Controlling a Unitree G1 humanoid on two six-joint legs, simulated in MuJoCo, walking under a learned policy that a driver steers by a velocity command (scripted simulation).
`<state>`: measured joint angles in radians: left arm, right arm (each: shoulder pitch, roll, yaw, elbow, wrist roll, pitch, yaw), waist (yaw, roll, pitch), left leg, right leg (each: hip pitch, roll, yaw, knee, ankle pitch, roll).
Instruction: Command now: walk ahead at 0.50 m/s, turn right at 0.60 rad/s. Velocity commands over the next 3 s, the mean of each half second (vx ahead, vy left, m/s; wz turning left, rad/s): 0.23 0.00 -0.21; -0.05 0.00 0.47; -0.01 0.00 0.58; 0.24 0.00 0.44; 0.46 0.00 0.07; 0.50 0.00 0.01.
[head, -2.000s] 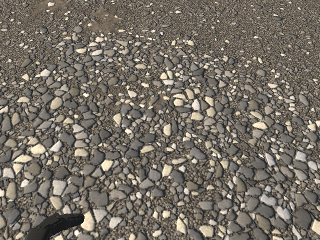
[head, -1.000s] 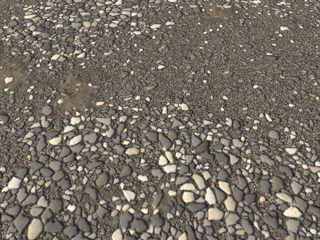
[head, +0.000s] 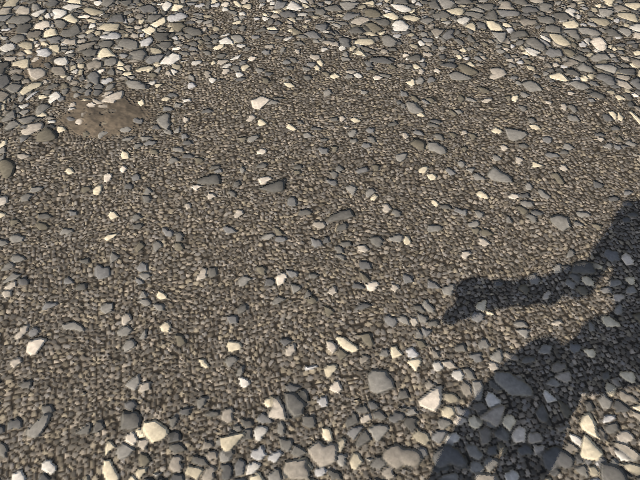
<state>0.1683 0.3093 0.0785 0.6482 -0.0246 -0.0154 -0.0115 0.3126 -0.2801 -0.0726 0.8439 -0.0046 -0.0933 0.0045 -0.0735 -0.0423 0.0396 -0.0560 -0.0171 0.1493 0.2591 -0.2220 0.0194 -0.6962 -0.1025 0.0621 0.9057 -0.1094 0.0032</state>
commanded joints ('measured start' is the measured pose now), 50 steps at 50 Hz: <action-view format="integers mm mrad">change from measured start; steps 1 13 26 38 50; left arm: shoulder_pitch -86 130 -141 -218 -161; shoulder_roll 14 128 70 74 54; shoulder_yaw -6 15 -4 13 21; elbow -87 -78 40 55 124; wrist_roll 2 48 54 51 10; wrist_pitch -19 -23 24 45 30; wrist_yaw -20 -12 60 60 52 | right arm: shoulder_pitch -64 -34 -58 25 -125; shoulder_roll -168 -170 -102 -272 -210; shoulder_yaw -36 1 -10 -59 -55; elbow -69 -70 -84 -169 -215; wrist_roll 7 47 15 -35 13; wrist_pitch -8 12 135 108 116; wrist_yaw -8 10 -36 -15 -49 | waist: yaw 3 167 45 -16 45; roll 101 -49 -66 350 199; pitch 12 -395 -112 -155 -142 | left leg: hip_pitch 2 -576 -405 0 -53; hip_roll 259 93 112 435 211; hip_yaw -72 -234 -167 -664 -502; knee -113 1103 702 112 89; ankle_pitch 283 -422 -68 879 269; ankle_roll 141 -64 -130 350 201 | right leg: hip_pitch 20 959 516 119 218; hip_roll -2 -288 -170 149 131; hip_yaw -37 305 -119 -111 15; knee -141 -407 -582 211 -86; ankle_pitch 127 967 494 -609 -278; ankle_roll -8 -370 -271 52 86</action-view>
